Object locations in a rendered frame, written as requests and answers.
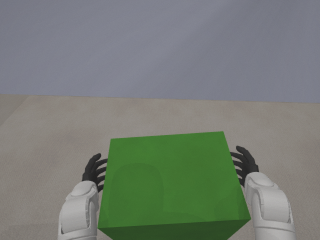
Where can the left robot hand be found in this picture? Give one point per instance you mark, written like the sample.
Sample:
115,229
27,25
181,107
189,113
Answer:
91,171

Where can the right robot hand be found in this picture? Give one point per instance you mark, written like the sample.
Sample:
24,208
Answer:
247,163

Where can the right robot forearm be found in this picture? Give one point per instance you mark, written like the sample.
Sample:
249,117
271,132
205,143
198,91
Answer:
271,210

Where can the carton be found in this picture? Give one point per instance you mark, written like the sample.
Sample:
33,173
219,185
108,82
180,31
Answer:
171,187

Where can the left robot forearm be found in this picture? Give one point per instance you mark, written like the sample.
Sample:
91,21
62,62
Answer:
78,216

